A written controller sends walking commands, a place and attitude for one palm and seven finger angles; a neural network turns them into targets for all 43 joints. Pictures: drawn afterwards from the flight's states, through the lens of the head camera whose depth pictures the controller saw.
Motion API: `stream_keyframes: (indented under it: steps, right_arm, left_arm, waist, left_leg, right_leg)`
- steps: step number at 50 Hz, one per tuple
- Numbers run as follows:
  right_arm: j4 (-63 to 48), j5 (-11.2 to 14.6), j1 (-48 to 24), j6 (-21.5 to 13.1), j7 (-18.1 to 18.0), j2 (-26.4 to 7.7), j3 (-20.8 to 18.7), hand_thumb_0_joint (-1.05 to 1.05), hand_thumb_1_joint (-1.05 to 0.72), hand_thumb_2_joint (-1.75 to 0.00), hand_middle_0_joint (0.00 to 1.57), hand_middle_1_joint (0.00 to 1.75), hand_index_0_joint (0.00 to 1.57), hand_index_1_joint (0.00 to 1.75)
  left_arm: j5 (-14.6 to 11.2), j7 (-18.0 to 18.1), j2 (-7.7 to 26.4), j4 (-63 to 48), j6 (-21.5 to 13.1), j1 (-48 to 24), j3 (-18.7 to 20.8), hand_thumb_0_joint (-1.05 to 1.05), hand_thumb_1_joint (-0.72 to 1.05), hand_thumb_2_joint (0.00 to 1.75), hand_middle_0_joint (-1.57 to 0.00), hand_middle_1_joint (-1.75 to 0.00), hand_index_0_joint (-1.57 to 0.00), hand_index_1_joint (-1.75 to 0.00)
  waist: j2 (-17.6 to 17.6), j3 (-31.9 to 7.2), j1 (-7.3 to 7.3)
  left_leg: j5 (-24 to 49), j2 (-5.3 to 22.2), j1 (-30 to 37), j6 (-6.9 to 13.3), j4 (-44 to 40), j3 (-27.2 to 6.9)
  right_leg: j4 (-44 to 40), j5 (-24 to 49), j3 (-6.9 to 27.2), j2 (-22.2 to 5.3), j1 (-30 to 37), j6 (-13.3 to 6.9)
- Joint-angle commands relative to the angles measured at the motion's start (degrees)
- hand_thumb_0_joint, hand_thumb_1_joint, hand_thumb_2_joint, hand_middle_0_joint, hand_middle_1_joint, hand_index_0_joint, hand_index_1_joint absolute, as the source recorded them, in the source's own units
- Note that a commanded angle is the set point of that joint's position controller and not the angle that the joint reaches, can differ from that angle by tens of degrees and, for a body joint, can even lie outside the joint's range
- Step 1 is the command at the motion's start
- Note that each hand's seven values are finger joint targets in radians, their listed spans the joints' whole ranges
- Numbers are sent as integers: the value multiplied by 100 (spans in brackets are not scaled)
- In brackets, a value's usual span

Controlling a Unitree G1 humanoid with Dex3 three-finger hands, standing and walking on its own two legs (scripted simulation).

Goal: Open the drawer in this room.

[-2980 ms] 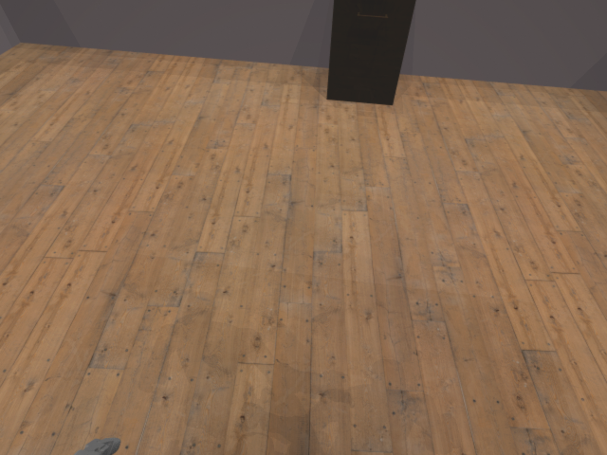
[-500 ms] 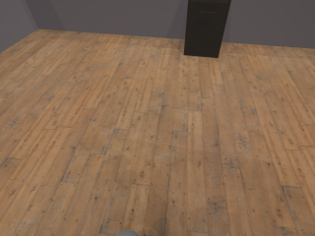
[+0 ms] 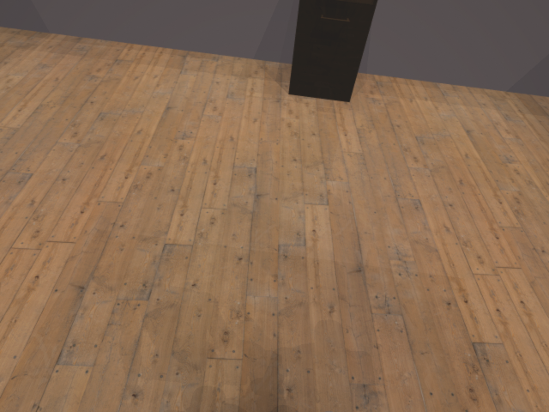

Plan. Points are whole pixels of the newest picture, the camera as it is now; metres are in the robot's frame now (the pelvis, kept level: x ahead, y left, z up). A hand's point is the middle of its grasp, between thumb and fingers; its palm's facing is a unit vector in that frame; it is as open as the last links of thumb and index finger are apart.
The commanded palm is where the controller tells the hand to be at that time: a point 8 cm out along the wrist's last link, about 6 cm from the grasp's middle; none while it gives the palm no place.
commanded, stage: turn or walk to find it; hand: left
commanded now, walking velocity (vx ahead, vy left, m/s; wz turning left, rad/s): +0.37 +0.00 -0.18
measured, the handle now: out of the picture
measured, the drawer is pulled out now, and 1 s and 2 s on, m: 0.00 0.00 0.00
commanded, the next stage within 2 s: stand and wait in 0.04 s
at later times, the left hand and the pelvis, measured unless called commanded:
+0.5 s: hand (187, 390) +0.18 +0.15 -0.16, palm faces +0.13 -0.97 -0.20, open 7.1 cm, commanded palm none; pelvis +0.11 -0.03 +0.00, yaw +6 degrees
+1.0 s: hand out of the picture +0.14 +0.12 -0.16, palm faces +0.15 -0.98 -0.16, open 7.3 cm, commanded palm none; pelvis +0.21 -0.02 +0.01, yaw +3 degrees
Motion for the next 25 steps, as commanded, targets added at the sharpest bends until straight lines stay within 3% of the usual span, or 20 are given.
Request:
stream_keyframes:
  steps: [1,3,5,10,12,14,15,16,17,18,19,20,22,25]
  right_arm:
    - [-64,16,589,-33,-5,-671,-139,0,-90,-90,20,30,20,30]
    - [-22,14,753,-40,-14,-694,-154,0,-90,-90,20,30,20,30]
    - [60,7,966,-37,-23,-660,-141,0,-90,-90,20,30,20,30]
    - [325,-2,1287,8,-34,-554,-66,0,-90,-90,20,30,20,30]
    - [391,0,1316,56,-43,-563,-62,0,-90,-90,20,30,20,30]
    - [402,35,1257,110,-47,-572,-76,0,-90,-90,20,30,20,30]
    - [392,55,1192,126,-33,-524,-74,0,-90,-90,20,30,20,30]
    - [340,98,1178,133,-3,-395,-55,0,-90,-90,20,30,20,30]
    - [248,103,1161,136,29,-166,-7,0,-90,-90,20,30,20,30]
    - [194,78,1100,228,22,-144,-9,0,-90,-90,20,30,20,30]
    - [141,62,913,305,11,-176,-15,0,-90,-90,20,30,20,30]
    - [152,68,831,331,3,-115,-23,0,-90,-90,20,30,20,30]
    - [220,77,921,358,16,52,1,0,-90,-90,20,30,20,30]
    - [295,63,1101,376,29,54,29,0,-90,-90,20,30,20,30]
  left_arm:
    - [60,-87,36,-203,82,519,73,0,90,90,-20,-30,-20,-30]
    - [67,-101,72,-357,88,195,93,0,90,90,-20,-30,-20,-30]
    - [66,-90,45,-468,67,-133,74,0,90,90,-20,-30,-20,-30]
    - [16,-13,-55,-532,-8,-553,-54,0,90,90,-20,-30,-20,-30]
    - [-5,21,-41,-512,-30,-528,-76,0,90,90,-20,-30,-20,-30]
    - [-35,57,77,-437,-56,-328,-40,0,90,90,-20,-30,-20,-30]
    - [-49,86,189,-373,-84,-121,-16,0,90,90,-20,-30,-20,-30]
    - [-55,135,431,-300,-122,72,20,0,90,90,-20,-30,-20,-30]
    - [-39,181,702,-210,-140,328,71,0,90,90,-20,-30,-20,-30]
    - [-68,178,904,-180,-159,434,132,0,90,90,-20,-30,-20,-30]
    - [-69,189,855,-203,-166,377,126,0,90,90,-20,-30,-20,-30]
    - [-39,209,671,-220,-155,186,92,0,90,90,-20,-30,-20,-30]
    - [-7,244,529,-296,-128,-135,75,0,90,90,-20,-30,-20,-30]
    - [-53,232,513,-307,-92,-332,53,0,90,90,-20,-30,-20,-30]
  waist:
    - [784,245,47]
    - [586,296,-16]
    - [411,331,-112]
    - [800,73,-224]
    - [818,40,-179]
    - [812,-46,-53]
    - [721,-147,64]
    - [329,-248,102]
    - [-280,-313,146]
    - [-995,-422,174]
    - [-1200,-324,237]
    - [-853,-137,158]
    - [-406,-83,-25]
    - [-586,-255,-149]
  left_leg:
    - [-1473,1560,-246,319,-2305,-1685]
    - [-1339,1633,112,395,-2331,-1716]
    - [-704,1619,387,462,-2217,-1639]
    - [1528,1439,767,533,-1515,-1317]
    - [2073,1316,741,453,-1178,-1321]
    - [1992,1149,561,222,-807,-1324]
    - [1696,1002,368,34,-545,-1255]
    - [1160,773,-278,-186,-166,-1086]
    - [-114,316,-988,-437,271,-610]
    - [-1582,120,-949,-596,909,-418]
    - [-2054,234,-870,-599,1570,-613]
    - [-1998,308,-889,-595,1886,-755]
    - [-1676,385,-758,-598,1686,-796]
    - [-628,304,15,-676,464,-588]
  right_leg:
    - [-304,672,196,-278,-383,38]
    - [-630,745,216,-345,-682,98]
    - [-1143,710,158,-354,-699,149]
    - [-2475,398,-153,-158,54,198]
    - [-2966,415,-280,2,451,201]
    - [-3733,964,-338,51,1071,202]
    - [-4158,1425,-234,-95,1524,172]
    - [-4175,2205,287,-609,2283,16]
    - [-4106,3061,879,-1460,2777,-291]
    - [-4491,3086,1314,-1984,2495,-761]
    - [-4789,3107,1456,-2066,2080,-1006]
    - [-4835,3146,1280,-1986,1844,-1074]
    - [-4601,3481,666,-1687,1738,-933]
    - [-4321,3038,119,-1202,1477,-608]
